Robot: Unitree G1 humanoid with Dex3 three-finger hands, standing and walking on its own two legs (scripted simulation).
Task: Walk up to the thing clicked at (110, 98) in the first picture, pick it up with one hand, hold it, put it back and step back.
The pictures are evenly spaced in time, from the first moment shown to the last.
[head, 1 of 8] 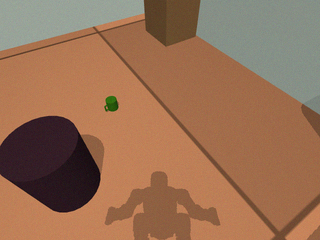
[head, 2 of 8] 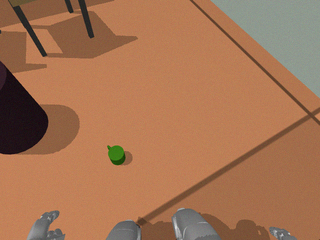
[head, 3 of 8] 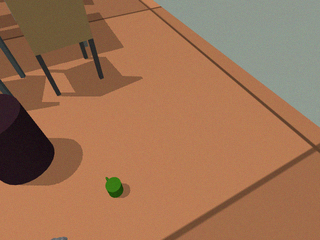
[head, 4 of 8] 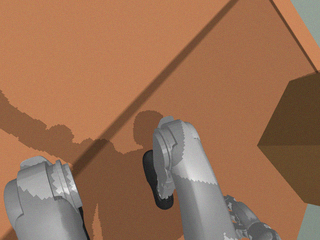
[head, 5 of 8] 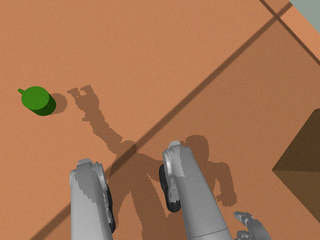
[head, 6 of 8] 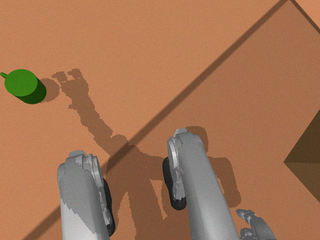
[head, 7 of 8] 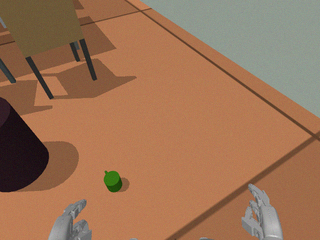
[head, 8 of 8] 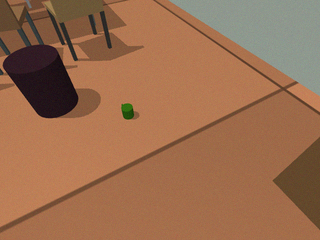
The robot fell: no
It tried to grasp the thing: yes
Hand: left
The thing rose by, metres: 0.01
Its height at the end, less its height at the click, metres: +0.00
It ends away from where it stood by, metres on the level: 0.04
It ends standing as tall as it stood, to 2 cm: yes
